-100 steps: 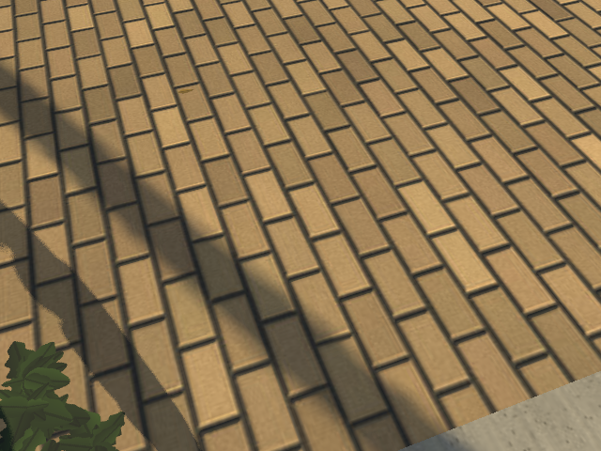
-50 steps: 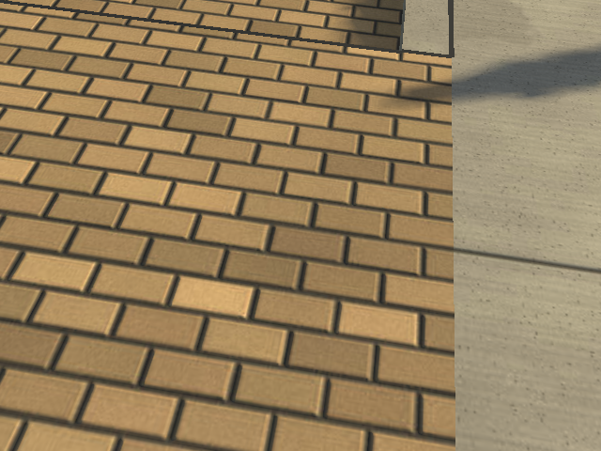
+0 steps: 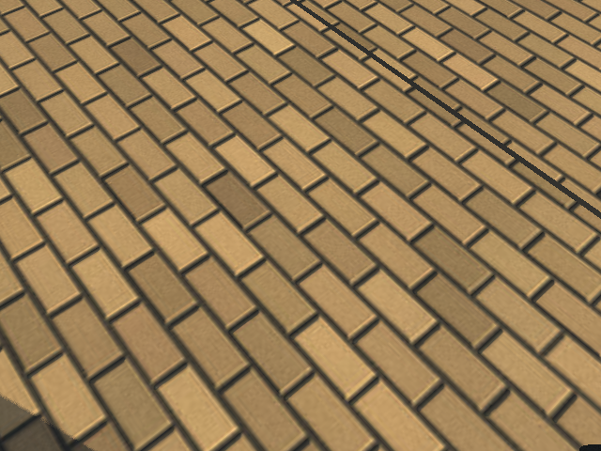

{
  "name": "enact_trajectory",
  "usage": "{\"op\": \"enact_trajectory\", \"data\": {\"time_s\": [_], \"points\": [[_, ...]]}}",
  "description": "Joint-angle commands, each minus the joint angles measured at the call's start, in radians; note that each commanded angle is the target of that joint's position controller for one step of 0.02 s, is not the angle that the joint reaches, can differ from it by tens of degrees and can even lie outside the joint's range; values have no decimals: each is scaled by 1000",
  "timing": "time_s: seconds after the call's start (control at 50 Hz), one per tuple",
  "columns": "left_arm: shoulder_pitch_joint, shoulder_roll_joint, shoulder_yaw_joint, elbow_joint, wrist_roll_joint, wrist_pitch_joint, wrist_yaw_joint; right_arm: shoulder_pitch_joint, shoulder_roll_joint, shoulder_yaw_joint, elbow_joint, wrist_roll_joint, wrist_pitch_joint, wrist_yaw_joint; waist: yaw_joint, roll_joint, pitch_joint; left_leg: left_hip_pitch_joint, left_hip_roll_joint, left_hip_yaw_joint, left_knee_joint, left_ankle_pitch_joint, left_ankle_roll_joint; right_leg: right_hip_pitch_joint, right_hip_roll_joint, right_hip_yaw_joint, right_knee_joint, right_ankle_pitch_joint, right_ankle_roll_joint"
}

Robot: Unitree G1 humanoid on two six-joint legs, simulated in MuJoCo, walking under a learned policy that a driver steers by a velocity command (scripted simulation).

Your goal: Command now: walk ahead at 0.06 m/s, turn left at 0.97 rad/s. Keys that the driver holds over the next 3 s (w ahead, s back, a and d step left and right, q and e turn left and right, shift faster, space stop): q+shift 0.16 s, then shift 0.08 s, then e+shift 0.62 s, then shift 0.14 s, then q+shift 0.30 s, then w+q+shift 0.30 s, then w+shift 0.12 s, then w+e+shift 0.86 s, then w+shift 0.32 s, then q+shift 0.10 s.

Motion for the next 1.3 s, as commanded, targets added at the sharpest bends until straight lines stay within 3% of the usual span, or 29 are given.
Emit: {"op": "enact_trajectory", "data": {"time_s": [0.02,0.1,0.14,0.16,0.18,0.2,0.22,0.26,0.3,0.36,0.38,0.44,0.54,0.6,0.62,0.64,0.66,0.68,0.72,0.76,0.9,1.0,1.04,1.08,1.1,1.12,1.16,1.2,1.3], "points": [[-92,167,52,-72,-9,-13,-3,69,-59,-16,-51,0,2,12,-44,-156,-220,144,31,13,-108,67,27,114,-280,129,-117,142,-204],[-62,194,72,-45,-30,-15,-19,41,-77,-31,-60,1,17,33,-33,-175,-202,243,6,75,-322,59,77,147,-312,56,-64,62,-151],[-38,165,71,-28,-43,-14,-25,94,-84,-49,-37,-2,22,33,-57,-131,-202,372,-45,97,-501,136,127,108,-276,-10,59,-52,-70],[14,124,64,-5,-39,-7,-31,163,-138,-72,-17,-5,19,22,-69,2,-168,485,-10,-25,-627,272,185,-20,-205,-76,240,-188,7],[41,87,52,-47,6,-1,-36,182,-275,-96,-43,-12,11,3,-13,343,-142,639,256,-438,-650,614,335,-375,-55,-123,594,-571,115],[-97,116,56,-93,10,-10,-25,161,-258,-88,-74,-57,-18,12,-104,264,-228,552,310,-545,-717,554,452,-440,5,96,759,-579,107],[-129,142,63,-94,-18,-9,-16,122,-221,-74,-68,-65,-40,16,-84,168,-201,520,265,-446,-734,474,408,-440,-13,135,802,-485,80],[-53,144,67,-39,-18,3,1,12,-117,-42,-71,-26,-49,3,-22,97,-200,487,193,-296,-693,472,308,-405,-47,136,777,-341,75],[8,131,62,-7,-14,12,-6,-25,-57,-11,-66,-32,-50,-8,4,109,-243,430,153,-192,-673,588,297,-273,-38,103,809,-269,96],[27,46,24,19,-34,17,-28,-26,25,22,-20,-52,-63,-8,-1,94,-234,415,113,-74,-672,513,265,-137,-70,107,556,-195,99],[1,38,15,9,-36,19,-35,-16,11,18,-8,-58,-64,-8,-22,111,-214,403,125,-69,-678,480,273,-98,-70,103,487,-197,97],[-35,127,34,-38,-49,27,-47,16,-99,-19,17,-55,-48,-11,-62,139,-150,422,206,-132,-684,446,328,-122,-46,65,461,-302,87],[14,98,34,-50,-55,35,-59,-6,-90,-31,29,-30,-33,-26,-53,105,-128,492,267,-143,-628,562,321,-145,-54,34,405,-365,55],[96,90,43,-33,-54,33,-67,-41,-75,-38,35,-10,-28,-34,1,79,-151,451,212,-31,-507,507,229,9,-9,-1,151,-151,2],[128,149,64,-32,-45,29,-56,-7,-48,-39,42,-17,-32,-33,-5,-57,-162,351,129,60,-334,323,141,120,-64,153,48,111,-53],[150,296,101,-51,-35,18,-42,-61,5,-23,-21,-60,-40,-28,-21,-357,-155,16,-61,140,-47,-131,20,294,-307,568,27,560,-227],[213,268,92,-60,-3,1,-49,-179,1,-18,-52,-58,-54,-27,73,-309,-230,-117,-144,-21,144,-368,9,367,-381,686,-17,600,-368],[189,245,86,-62,1,-16,-50,-177,-14,-24,-45,-38,-60,-21,52,-195,-228,-152,-116,-82,212,-316,22,395,-340,614,-5,546,-338],[86,202,79,-81,-46,-15,-30,-150,-21,-30,-17,-36,-64,-26,1,-90,-197,-175,-88,-96,153,-158,25,375,-246,494,20,486,-237],[51,182,71,-98,-61,8,-10,-139,-14,-33,-13,-34,-66,-23,-22,-110,-208,-97,-101,-90,88,-72,12,325,-192,461,10,457,-204],[40,207,84,-127,-48,40,10,-110,-2,-26,26,-22,-74,-5,-13,-161,-219,54,-144,-84,-236,51,-14,240,-137,490,30,273,-166],[20,184,63,-132,-33,48,-8,-101,-23,-27,24,-19,-83,12,14,-206,-202,179,-121,-61,-347,19,13,179,-145,549,74,295,-171],[-16,139,39,-132,-30,48,-11,-50,-17,-22,41,-20,-92,25,-8,-200,-207,276,-88,-37,-480,97,39,167,-141,525,104,261,-152],[45,34,-2,-93,-4,32,-16,-46,23,1,48,-46,-102,37,3,-124,-204,469,-22,-136,-701,394,81,108,-59,445,113,-5,-65],[140,50,4,-78,25,22,-16,-89,-47,-5,19,-55,-103,33,89,50,-181,458,90,-290,-689,589,145,90,33,340,202,-265,-13],[130,90,17,-84,23,16,-15,-135,-42,1,19,-59,-103,33,113,144,-128,338,154,-387,-717,489,273,101,46,283,184,-329,43],[4,149,38,-97,7,10,-4,-95,-77,-18,17,-26,-94,35,33,143,-93,318,91,-421,-736,294,264,98,53,230,175,-257,59],[-22,130,44,-107,-7,13,-1,-27,-145,-43,19,-6,-85,24,3,157,-106,391,92,-486,-722,274,276,20,82,191,228,-306,65],[-48,82,47,-107,-31,-11,-12,54,-134,-65,19,4,-66,-9,-38,114,-200,597,111,-573,-680,499,313,-169,90,246,441,-487,97]]}}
